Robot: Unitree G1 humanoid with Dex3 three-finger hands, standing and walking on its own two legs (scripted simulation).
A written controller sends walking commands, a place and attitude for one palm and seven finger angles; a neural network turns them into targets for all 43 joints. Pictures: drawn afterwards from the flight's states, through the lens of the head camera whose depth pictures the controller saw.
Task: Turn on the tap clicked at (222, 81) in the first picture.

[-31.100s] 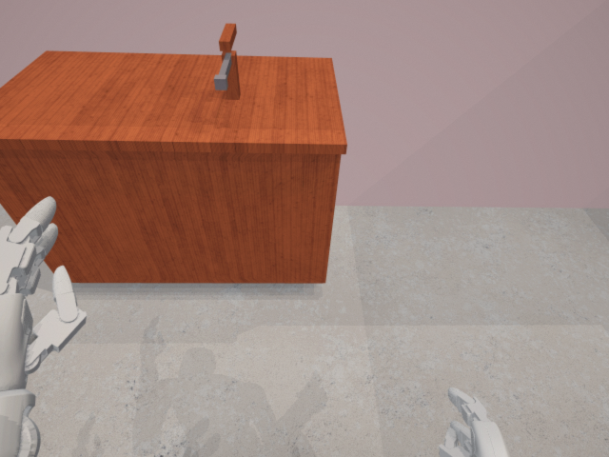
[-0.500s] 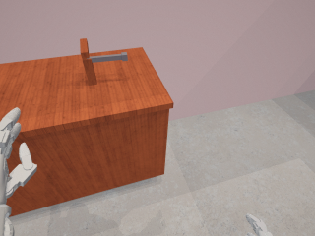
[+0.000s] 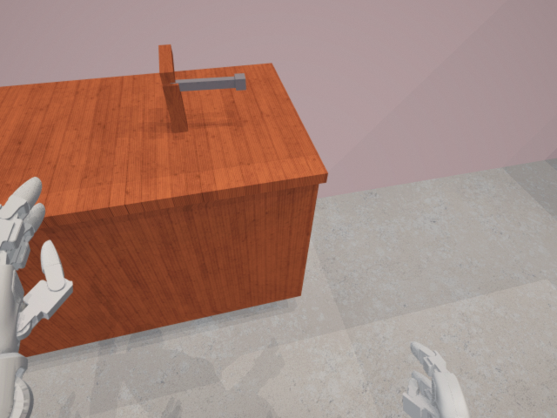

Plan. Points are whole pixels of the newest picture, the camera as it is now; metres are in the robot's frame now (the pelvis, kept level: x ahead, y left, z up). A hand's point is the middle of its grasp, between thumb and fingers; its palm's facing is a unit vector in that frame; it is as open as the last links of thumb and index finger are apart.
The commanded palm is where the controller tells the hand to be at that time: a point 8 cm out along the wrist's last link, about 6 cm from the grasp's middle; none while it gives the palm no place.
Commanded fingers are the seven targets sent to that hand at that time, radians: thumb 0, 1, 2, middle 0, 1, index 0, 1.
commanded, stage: stand and check the lever's angle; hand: left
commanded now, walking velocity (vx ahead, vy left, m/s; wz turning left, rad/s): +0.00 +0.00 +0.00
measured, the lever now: (240, 81) +0.81 +0.15 +0.07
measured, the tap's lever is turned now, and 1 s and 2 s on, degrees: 86 86 86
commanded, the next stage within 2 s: stand and wait in 0.02 s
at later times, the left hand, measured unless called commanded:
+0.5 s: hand (55, 298) +0.20 +0.25 +0.15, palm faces +0.40 -0.84 -0.36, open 7.4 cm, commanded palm +0.15 +0.28 +0.18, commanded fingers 0.00 0.90 0.90 -0.20 -0.30 -0.20 -0.30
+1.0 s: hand (48, 303) +0.19 +0.25 +0.16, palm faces +0.41 -0.84 -0.36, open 7.4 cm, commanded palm +0.14 +0.29 +0.18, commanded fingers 0.00 0.90 0.90 -0.20 -0.30 -0.20 -0.30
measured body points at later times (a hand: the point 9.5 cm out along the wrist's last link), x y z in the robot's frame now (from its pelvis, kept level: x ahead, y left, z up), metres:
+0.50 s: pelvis -0.01 +0.01 +0.00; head -0.02 +0.00 +0.45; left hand +0.17 +0.29 +0.17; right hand +0.16 -0.23 -0.08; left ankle -0.01 +0.12 -0.74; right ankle +0.02 -0.12 -0.74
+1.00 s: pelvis -0.02 +0.01 +0.00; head -0.02 +0.01 +0.45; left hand +0.16 +0.29 +0.18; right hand +0.15 -0.22 -0.08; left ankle -0.01 +0.12 -0.74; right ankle +0.02 -0.12 -0.74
